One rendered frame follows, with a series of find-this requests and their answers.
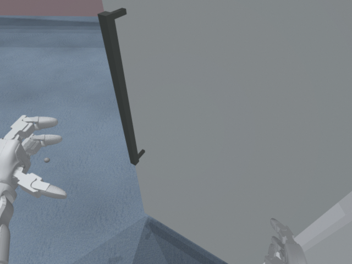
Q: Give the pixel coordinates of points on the left robot forearm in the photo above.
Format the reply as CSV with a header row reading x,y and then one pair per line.
x,y
7,197

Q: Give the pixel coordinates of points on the handle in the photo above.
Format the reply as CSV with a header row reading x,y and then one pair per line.
x,y
110,38

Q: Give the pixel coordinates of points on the right robot hand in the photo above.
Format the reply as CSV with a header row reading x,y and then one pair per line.
x,y
289,251

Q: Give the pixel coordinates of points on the left robot hand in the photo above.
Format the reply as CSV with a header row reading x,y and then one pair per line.
x,y
14,152

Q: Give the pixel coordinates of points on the fridge door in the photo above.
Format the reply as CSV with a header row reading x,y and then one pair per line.
x,y
244,110

